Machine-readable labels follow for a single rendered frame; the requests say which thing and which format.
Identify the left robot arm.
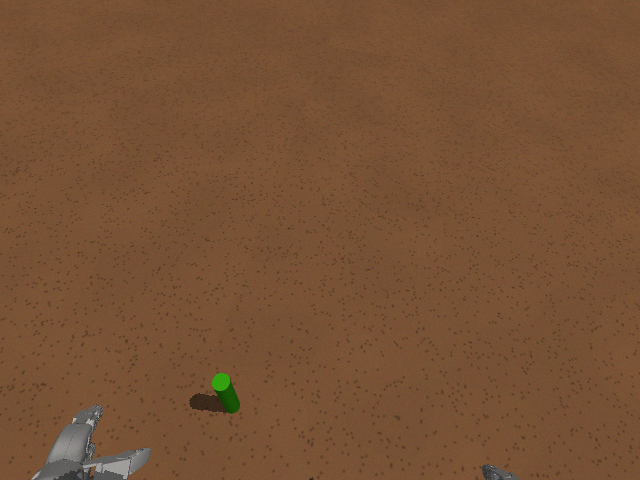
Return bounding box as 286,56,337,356
31,460,84,480

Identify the can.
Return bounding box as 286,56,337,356
212,373,240,414

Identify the right robot hand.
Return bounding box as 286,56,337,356
482,464,520,480

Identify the left robot hand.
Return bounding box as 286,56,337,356
44,405,151,480

